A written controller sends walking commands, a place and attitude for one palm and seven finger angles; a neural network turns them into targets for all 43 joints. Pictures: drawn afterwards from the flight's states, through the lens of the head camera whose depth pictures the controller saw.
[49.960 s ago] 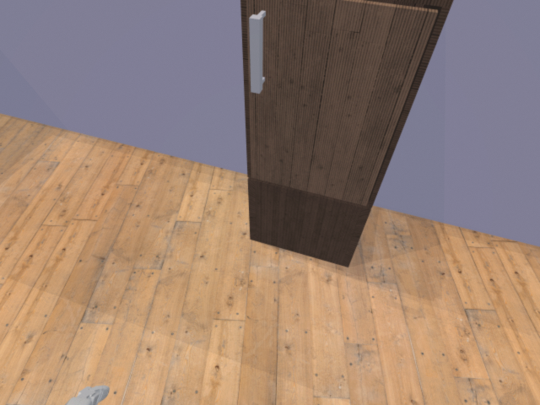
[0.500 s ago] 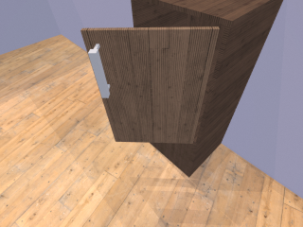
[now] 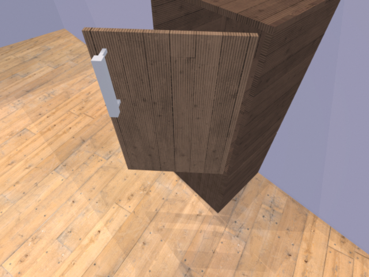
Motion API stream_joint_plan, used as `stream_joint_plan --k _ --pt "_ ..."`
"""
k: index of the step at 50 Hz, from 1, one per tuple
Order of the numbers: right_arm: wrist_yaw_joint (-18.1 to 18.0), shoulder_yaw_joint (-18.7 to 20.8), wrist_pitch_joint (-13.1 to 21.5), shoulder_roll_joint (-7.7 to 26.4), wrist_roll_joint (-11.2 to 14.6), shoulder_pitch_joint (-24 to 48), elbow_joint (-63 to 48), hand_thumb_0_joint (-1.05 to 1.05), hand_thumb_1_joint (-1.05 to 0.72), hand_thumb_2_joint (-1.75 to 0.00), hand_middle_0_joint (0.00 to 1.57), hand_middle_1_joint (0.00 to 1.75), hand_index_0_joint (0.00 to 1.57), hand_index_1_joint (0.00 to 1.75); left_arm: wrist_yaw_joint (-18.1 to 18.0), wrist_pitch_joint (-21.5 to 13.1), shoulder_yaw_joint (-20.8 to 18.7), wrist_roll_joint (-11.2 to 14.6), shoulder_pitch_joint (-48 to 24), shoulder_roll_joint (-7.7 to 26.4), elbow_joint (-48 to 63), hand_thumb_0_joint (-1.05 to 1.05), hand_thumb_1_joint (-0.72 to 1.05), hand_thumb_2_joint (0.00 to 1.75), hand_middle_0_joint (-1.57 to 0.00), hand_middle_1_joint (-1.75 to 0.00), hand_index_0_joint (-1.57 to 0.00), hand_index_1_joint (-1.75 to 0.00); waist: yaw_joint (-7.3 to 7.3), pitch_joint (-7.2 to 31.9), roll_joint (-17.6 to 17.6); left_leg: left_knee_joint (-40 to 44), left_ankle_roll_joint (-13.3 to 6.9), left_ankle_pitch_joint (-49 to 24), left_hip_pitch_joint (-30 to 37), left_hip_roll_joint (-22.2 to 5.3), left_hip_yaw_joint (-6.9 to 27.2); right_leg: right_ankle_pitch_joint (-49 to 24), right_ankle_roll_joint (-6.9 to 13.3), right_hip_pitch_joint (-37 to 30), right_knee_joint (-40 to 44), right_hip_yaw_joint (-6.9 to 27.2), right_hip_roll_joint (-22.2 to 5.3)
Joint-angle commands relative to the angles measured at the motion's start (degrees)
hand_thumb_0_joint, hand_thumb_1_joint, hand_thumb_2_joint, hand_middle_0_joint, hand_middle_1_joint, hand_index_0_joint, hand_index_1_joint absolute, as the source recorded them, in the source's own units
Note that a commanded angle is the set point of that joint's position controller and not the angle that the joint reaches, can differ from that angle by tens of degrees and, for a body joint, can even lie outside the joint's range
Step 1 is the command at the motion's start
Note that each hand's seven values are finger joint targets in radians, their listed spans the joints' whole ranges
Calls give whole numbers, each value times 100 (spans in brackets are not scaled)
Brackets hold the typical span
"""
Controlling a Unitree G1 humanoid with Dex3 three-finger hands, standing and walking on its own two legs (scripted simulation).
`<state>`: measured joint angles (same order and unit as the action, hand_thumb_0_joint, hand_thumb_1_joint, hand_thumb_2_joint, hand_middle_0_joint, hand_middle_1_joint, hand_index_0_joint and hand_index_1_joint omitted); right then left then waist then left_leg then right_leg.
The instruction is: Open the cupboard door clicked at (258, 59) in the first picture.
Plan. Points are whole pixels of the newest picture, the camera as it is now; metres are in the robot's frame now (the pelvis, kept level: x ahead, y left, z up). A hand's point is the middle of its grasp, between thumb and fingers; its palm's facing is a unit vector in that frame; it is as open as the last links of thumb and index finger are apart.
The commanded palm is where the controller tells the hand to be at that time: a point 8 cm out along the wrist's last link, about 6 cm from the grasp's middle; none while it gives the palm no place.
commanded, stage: come to a stop and stand still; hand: left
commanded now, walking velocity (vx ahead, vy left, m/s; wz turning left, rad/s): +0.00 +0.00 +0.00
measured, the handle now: (109, 84) +0.55 +0.24 +0.11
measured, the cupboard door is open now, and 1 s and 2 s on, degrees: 44 44 44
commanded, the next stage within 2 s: look again from close up in 0.24 s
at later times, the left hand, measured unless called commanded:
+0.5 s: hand out of the picture +0.06 +0.21 -0.17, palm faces +0.00 -0.97 -0.26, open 7.4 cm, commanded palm none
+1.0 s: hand out of the picture +0.05 +0.20 -0.17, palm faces +0.01 -0.97 -0.24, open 7.4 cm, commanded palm none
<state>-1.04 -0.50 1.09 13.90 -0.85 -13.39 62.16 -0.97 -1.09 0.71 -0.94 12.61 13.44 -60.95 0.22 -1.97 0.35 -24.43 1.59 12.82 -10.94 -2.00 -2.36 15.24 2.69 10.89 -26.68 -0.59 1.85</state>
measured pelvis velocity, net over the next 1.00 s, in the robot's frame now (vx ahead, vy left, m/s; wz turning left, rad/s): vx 0.03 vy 0.00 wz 0.01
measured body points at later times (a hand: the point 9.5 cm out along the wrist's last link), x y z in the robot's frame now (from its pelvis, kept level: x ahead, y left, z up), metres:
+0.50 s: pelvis +0.02 +0.00 +0.00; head +0.04 +0.00 +0.45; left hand +0.06 +0.26 -0.15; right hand +0.07 -0.24 -0.15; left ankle +0.00 +0.14 -0.74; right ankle -0.01 -0.09 -0.74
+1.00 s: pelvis +0.03 +0.00 +0.00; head +0.04 +0.01 +0.45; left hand +0.05 +0.25 -0.15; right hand +0.06 -0.24 -0.15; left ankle +0.00 +0.14 -0.74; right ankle -0.01 -0.09 -0.74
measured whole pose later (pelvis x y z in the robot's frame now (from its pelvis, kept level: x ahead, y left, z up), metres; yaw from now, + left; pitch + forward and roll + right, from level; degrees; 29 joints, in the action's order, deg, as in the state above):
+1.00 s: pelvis +0.03 +0.00 +0.00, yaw +0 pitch +0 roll +1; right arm -1.8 -1.0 1.4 11.2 -0.7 -11.2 65.2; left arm -1.4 -1.0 0.2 -0.9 12.8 13.1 -63.2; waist -0.6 -1.4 1.5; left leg -22.1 1.5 13.8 -8.0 -1.7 -2.2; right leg 15.9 2.4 7.5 -23.6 -0.7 1.7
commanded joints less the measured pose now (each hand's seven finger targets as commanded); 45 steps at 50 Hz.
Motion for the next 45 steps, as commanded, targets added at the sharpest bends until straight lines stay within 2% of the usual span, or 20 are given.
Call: stream_joint_plan --k 1,2,4,7,11,12,16,17,21,22,24,27,31,32,36,41,42,45 --pt "-20 131 115 670 -3 39 -235 0 -90 -90 20 30 20 30 -41 -123 -189 38 33 914 233 0 90 90 -20 -30 -20 -30 -34 217 7 290 -227 -677 150 -382 343 -1167 44 -52 622 758 -813" --pt "-27 133 108 658 2 67 -220 0 -90 -90 20 30 20 30 -46 -124 -189 30 34 927 223 0 90 90 -20 -30 -20 -30 -41 128 56 292 -234 -709 164 -402 328 -1272 40 -27 630 734 -795" --pt "-28 129 105 689 0 71 -185 0 -90 -90 20 30 20 30 -45 -112 -186 40 -8 933 208 0 90 90 -20 -30 -20 -30 -34 153 -87 320 -222 -704 154 -408 343 -1253 40 -56 610 741 -797" --pt "-39 121 100 641 1 94 -145 0 -90 -90 20 30 20 30 -46 -107 -185 30 12 903 173 0 90 90 -20 -30 -20 -30 -48 82 -20 340 -228 -738 182 -419 343 -1286 31 -48 655 722 -780" --pt "-51 124 109 694 0 101 -133 0 -90 -90 20 30 20 30 -48 -113 -190 40 -5 921 155 0 90 90 -20 -30 -20 -30 -40 305 8 308 -218 -956 273 -439 348 -1654 27 -216 571 704 -798" --pt "-57 128 113 654 5 123 -118 0 -90 -90 20 30 20 30 -52 -109 -197 30 -11 890 158 0 90 90 -20 -30 -20 -30 -49 210 -4 338 -232 -1030 269 -449 352 -1706 22 -194 559 660 -773" --pt "-63 128 111 673 0 153 -104 0 -90 -90 20 30 20 30 -51 -99 -187 37 12 868 137 0 90 90 -20 -30 -20 -30 -51 269 1 337 -230 -1063 348 -463 350 -1683 8 -181 563 661 -781" --pt "-68 126 110 639 7 164 -100 0 -90 -90 20 30 20 30 -52 -97 -191 23 10 855 144 0 90 90 -20 -30 -20 -30 -60 154 35 360 -241 -1072 327 -467 344 -1709 6 -143 580 650 -766" --pt "-67 135 109 656 -1 179 -83 0 -90 -90 20 30 20 30 -55 -97 -194 31 23 854 121 0 90 90 -20 -30 -20 -30 -54 267 -36 359 -232 -1125 404 -470 348 -1723 1 -183 567 653 -784" --pt "-72 137 109 609 4 193 -71 0 -90 -90 20 30 20 30 -58 -93 -194 21 31 829 128 0 90 90 -20 -30 -20 -30 -61 148 -17 383 -245 -1137 380 -470 352 -1710 1 -129 575 638 -759" --pt "-73 132 111 627 1 190 -68 0 -90 -90 20 30 20 30 -57 -93 -200 29 50 836 114 0 90 90 -20 -30 -20 -30 -69 232 -40 375 -240 -1114 387 -465 357 -1678 2 -176 584 658 -781" --pt "-81 139 120 603 7 182 -56 0 -90 -90 20 30 20 30 -60 -99 -202 16 72 823 105 0 90 90 -20 -30 -20 -30 -70 244 63 369 -256 -1272 444 -475 351 -1882 -5 -221 567 617 -784" --pt "-80 134 114 621 2 198 -34 0 -90 -90 20 30 20 30 -57 -95 -196 31 90 814 75 0 90 90 -20 -30 -20 -30 -65 292 -47 375 -243 -1214 453 -471 356 -1809 1 -232 578 640 -794" --pt "-87 130 109 590 5 207 -15 0 -90 -90 20 30 20 30 -59 -91 -200 20 87 803 78 0 90 90 -20 -30 -20 -30 -73 131 25 395 -250 -1202 399 -471 355 -1805 -3 -176 596 605 -774" --pt "-86 121 118 599 1 181 6 0 -90 -90 20 30 20 30 -58 -86 -196 31 127 776 56 0 90 90 -20 -30 -20 -30 -77 270 -76 415 -253 -1224 446 -469 393 -1690 -3 -236 595 620 -787" --pt "-93 117 115 586 6 140 32 0 -90 -90 20 30 20 30 -58 -90 -191 33 139 766 22 0 90 90 -20 -30 -20 -30 -73 251 -31 415 -245 -1219 434 -469 386 -1740 -4 -254 614 598 -801" --pt "-94 115 114 539 10 145 48 0 -90 -90 20 30 20 30 -61 -87 -196 22 155 742 28 0 90 90 -20 -30 -20 -30 -88 147 -2 429 -258 -1215 407 -465 379 -1748 -10 -232 630 575 -793" --pt "-96 118 119 557 6 112 60 0 -90 -90 20 30 20 30 -64 -95 -199 31 172 751 17 0 90 90 -20 -30 -20 -30 -75 276 -5 390 -246 -1320 449 -468 381 -1893 -6 -310 601 579 -817"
